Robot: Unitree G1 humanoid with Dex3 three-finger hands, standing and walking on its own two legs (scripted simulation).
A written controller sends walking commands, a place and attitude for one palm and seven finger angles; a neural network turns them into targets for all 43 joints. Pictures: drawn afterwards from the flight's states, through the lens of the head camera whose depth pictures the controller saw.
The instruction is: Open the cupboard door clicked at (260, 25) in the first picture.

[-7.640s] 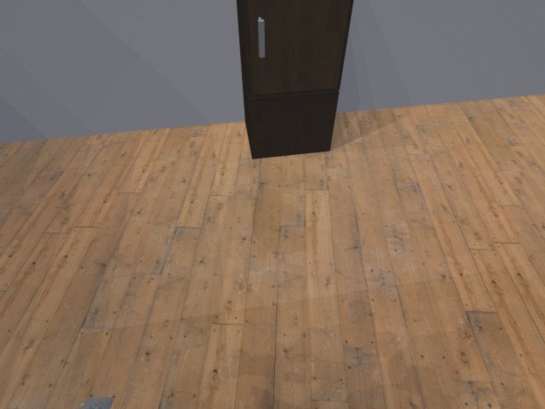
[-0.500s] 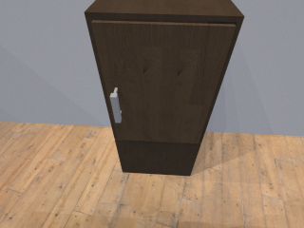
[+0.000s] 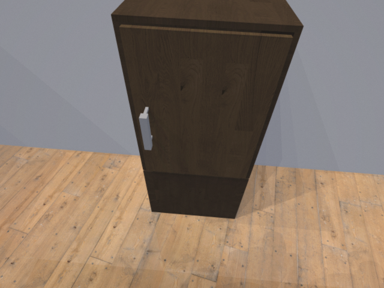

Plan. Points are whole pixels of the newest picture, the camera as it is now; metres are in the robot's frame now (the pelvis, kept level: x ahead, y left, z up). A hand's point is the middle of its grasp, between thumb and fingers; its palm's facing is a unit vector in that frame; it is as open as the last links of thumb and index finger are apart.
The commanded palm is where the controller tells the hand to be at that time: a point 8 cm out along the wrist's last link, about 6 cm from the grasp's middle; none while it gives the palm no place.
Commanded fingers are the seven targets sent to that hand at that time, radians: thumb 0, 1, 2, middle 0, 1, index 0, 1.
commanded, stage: look again from close up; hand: left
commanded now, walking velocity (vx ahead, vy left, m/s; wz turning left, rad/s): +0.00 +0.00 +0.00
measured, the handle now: (147, 128) +0.61 +0.18 -0.06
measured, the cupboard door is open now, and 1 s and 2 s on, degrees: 0 0 0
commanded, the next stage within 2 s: raise the hand with hooked fingers in 0.50 s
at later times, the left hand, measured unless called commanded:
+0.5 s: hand out of the picture +0.01 +0.20 -0.17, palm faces +0.02 -0.98 -0.21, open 7.4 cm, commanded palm none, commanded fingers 0.00 0.90 0.90 -0.20 -0.30 -0.20 -0.30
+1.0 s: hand (106, 247) +0.23 +0.21 -0.07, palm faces -0.01 -1.00 +0.00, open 8.5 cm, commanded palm +0.19 +0.27 -0.06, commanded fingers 0.00 0.41 0.69 -0.23 -0.62 -0.23 -0.62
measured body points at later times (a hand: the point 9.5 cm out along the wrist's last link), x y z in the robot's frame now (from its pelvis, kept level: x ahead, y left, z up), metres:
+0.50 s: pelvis +0.03 +0.01 +0.01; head +0.03 +0.01 +0.46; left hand +0.01 +0.25 -0.15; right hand +0.06 -0.23 -0.15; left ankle +0.11 +0.11 -0.73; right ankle +0.02 -0.11 -0.73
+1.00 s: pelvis +0.06 -0.01 -0.09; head +0.12 +0.01 +0.36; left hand +0.22 +0.26 -0.07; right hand +0.31 -0.26 -0.12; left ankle +0.11 +0.11 -0.73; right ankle +0.03 -0.11 -0.73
